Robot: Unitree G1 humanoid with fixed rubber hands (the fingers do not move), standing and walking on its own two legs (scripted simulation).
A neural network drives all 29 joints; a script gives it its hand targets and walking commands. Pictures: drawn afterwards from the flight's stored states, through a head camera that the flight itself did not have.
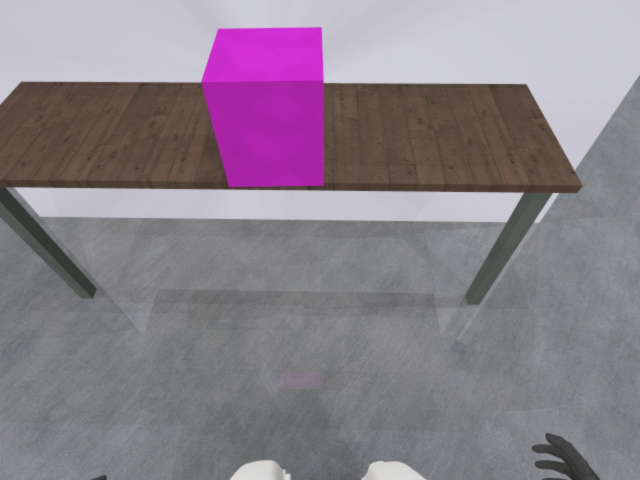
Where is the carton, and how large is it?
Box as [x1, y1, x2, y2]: [201, 27, 323, 186]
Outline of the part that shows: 321,27 218,29 201,83 229,186 323,185 323,76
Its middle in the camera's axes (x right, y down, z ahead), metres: -0.10 -0.27 +0.83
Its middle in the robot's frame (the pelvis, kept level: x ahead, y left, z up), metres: +0.79 +0.11 -0.01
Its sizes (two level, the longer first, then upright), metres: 0.210 0.200 0.250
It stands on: a table, 0.61 m high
